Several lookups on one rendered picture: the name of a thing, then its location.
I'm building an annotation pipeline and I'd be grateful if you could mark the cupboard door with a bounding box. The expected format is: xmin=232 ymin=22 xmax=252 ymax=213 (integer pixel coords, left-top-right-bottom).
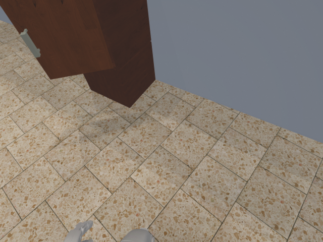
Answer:
xmin=0 ymin=0 xmax=113 ymax=80

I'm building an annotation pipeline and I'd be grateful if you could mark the robot left thigh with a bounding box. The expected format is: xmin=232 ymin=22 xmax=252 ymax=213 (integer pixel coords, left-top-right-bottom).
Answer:
xmin=120 ymin=229 xmax=154 ymax=242

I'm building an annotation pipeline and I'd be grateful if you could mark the handle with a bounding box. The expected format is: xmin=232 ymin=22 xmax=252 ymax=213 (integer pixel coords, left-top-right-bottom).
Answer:
xmin=20 ymin=29 xmax=41 ymax=57

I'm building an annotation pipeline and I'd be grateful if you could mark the robot left hand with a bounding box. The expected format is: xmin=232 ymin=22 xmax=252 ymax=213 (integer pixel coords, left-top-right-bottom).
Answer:
xmin=64 ymin=220 xmax=93 ymax=242

